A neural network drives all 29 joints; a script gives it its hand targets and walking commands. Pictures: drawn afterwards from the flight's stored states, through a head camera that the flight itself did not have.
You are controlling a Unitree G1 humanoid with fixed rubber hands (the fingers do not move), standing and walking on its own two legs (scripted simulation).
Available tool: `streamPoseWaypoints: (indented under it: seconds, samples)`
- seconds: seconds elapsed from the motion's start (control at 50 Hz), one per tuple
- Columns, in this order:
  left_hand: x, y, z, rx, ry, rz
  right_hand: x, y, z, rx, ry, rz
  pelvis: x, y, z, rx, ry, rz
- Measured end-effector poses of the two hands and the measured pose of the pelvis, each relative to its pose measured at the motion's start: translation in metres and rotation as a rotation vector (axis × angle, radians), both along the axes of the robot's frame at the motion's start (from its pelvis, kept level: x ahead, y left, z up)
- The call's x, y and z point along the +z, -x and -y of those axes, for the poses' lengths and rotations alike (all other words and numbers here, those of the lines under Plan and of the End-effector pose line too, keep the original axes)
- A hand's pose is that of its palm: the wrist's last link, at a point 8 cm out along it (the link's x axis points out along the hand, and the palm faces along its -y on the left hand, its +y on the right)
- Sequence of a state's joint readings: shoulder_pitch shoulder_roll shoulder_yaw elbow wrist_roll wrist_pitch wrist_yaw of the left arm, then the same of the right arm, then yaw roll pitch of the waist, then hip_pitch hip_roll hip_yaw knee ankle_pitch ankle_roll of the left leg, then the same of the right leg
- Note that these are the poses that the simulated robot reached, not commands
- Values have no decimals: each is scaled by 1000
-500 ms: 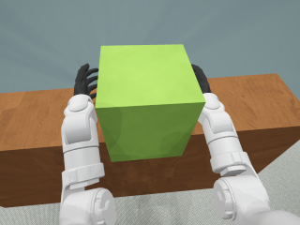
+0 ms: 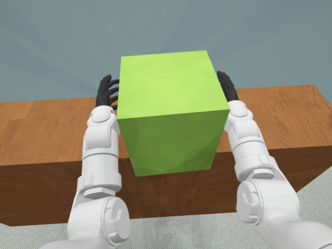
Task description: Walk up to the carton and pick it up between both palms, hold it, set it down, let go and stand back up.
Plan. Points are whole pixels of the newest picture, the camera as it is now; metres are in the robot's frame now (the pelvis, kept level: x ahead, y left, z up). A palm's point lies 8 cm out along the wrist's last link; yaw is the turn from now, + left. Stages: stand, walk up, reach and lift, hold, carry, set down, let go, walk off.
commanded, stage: set down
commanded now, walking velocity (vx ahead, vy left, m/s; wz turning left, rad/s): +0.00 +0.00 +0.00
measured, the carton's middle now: (169, 117) +0.41 -0.03 +0.07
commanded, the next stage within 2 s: none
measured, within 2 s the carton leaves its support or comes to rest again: rests again in 0.26 s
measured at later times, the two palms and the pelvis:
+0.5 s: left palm (108, 115) +0.40 +0.12 +0.11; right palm (228, 108) +0.41 -0.18 +0.09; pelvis +0.00 +0.00 +0.00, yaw +1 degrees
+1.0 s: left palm (108, 116) +0.40 +0.12 +0.11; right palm (228, 109) +0.41 -0.18 +0.09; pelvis +0.00 +0.00 +0.00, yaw +1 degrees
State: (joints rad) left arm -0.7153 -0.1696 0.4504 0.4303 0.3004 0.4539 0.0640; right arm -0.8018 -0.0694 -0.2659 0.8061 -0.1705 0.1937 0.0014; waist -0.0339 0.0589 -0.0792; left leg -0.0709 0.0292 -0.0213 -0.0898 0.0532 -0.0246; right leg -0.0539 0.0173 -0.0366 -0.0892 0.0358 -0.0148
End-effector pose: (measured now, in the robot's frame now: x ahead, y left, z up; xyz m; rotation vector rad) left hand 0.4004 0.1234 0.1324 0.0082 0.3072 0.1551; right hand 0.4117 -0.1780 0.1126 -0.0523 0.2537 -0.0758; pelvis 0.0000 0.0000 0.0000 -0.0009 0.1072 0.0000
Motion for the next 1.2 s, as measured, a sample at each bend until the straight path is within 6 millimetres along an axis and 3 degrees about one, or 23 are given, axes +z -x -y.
streamPoseWaypoints:
  seconds: [0.46, 1.2]
  samples:
    - [-24, 2, 1, 2, -2, -10, -22, 2, 1, -2, -8, -14, -1, -1, 0, 11, 1, -39]
    - [-27, 4, 1, -12, -16, 49, -23, 5, 2, 8, -12, 10, -1, 2, 0, 13, 1, -65]
